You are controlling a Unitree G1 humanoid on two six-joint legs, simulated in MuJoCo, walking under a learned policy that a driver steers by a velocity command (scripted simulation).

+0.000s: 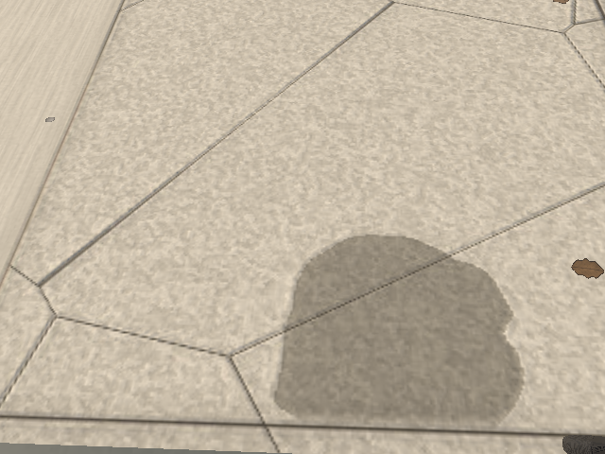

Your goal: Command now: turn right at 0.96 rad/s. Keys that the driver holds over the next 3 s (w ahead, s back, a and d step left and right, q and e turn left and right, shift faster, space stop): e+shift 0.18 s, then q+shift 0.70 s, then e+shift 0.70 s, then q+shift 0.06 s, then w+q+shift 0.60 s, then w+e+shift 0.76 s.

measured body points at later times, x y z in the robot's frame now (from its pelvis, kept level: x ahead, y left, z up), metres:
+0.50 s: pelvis +0.00 +0.02 +0.00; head +0.05 +0.02 +0.44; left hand +0.23 +0.24 -0.09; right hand +0.09 -0.27 -0.10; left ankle +0.06 +0.14 -0.74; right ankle -0.05 -0.10 -0.74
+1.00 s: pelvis -0.01 +0.06 -0.02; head +0.04 +0.09 +0.43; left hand +0.04 +0.38 -0.13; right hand +0.26 -0.14 -0.08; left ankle -0.02 +0.16 -0.74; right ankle -0.05 -0.10 -0.71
